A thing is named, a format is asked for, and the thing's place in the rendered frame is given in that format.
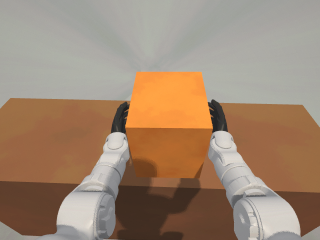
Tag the left robot upper arm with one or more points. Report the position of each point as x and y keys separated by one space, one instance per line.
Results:
x=85 y=216

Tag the robot right hand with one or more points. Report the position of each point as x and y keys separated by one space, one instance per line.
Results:
x=218 y=120

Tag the robot left hand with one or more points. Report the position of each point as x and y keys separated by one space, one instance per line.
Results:
x=119 y=121

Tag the right robot upper arm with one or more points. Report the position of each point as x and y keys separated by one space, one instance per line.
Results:
x=265 y=218

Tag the carton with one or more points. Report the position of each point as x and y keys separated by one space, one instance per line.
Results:
x=168 y=125

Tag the pedestal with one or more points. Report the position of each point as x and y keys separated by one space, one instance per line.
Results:
x=48 y=147

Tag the right robot forearm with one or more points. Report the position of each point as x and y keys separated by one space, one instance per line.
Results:
x=234 y=174

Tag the left robot forearm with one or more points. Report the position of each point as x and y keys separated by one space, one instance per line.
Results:
x=109 y=170

